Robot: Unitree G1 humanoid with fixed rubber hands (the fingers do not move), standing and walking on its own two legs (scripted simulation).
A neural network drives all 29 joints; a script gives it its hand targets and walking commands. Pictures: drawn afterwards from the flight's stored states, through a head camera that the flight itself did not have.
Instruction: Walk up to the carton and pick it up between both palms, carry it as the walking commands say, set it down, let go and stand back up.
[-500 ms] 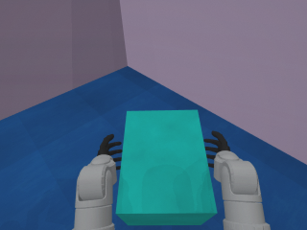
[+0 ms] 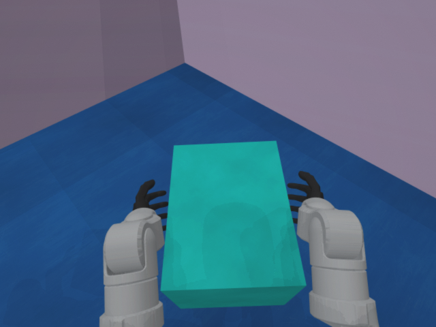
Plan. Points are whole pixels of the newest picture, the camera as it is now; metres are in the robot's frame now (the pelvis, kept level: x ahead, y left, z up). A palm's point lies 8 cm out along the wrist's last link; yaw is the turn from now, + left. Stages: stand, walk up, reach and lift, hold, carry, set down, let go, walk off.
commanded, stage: carry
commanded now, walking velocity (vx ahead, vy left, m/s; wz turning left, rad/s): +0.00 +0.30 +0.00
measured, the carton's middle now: (228, 224) +0.33 +0.01 -0.02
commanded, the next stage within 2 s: none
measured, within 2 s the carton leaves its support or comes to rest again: neither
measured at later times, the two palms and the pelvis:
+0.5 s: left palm (61, 227) +0.29 +0.29 +0.07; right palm (228, 213) +0.30 +0.01 +0.08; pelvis -0.01 +0.14 +0.00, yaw +0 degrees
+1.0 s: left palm out of the picture +0.22 +0.47 +0.07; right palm (112, 248) +0.24 +0.19 +0.09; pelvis -0.07 +0.31 +0.01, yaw +2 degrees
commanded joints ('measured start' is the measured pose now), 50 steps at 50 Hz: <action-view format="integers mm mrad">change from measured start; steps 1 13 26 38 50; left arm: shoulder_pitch -561 -519 -571 -514 -622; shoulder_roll -1036 -980 -998 -976 -1018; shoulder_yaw -699 -655 -717 -659 -763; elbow -105 -105 -187 -134 -183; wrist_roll -476 -449 -498 -448 -506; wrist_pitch -21 -15 -24 -27 -17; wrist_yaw -410 -406 -407 -412 -402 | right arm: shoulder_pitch -533 -520 -457 -528 -471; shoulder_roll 1049 1011 1012 1036 1027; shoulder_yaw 666 699 669 742 649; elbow -113 -110 -157 -151 -107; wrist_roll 450 449 418 464 428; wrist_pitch -14 -15 -35 -19 -24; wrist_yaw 447 419 419 416 445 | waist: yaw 2 11 -5 -1 -12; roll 123 -262 191 -260 215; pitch -450 -372 -496 -398 -426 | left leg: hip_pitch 320 -159 349 -129 378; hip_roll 229 29 264 74 262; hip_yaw -258 -129 -237 -197 -247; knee -250 192 9 323 -57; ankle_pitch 216 -210 544 -248 491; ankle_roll -122 -199 -5 -205 -10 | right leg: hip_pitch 102 454 2 330 -233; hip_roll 45 -294 6 -327 -3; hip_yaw -68 96 -7 166 -15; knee -142 -316 -180 -429 185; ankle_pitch -2 1327 154 957 46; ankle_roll -16 -67 -10 -121 31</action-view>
